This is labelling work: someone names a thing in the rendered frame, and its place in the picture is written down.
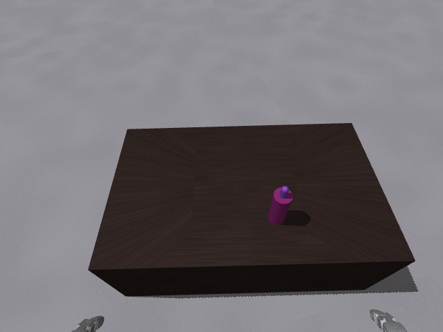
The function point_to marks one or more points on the bottle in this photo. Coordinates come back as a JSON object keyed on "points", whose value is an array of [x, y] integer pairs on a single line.
{"points": [[280, 203]]}

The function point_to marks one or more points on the right robot hand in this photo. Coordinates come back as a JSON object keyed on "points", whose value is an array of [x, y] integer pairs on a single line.
{"points": [[386, 322]]}

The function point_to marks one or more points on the left robot hand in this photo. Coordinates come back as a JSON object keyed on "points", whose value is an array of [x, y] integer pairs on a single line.
{"points": [[90, 325]]}

